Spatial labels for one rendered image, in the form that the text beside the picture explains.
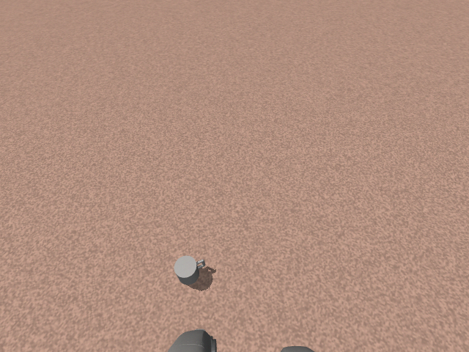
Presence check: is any mug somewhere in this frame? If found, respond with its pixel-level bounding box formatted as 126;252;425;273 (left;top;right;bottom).
174;256;205;285

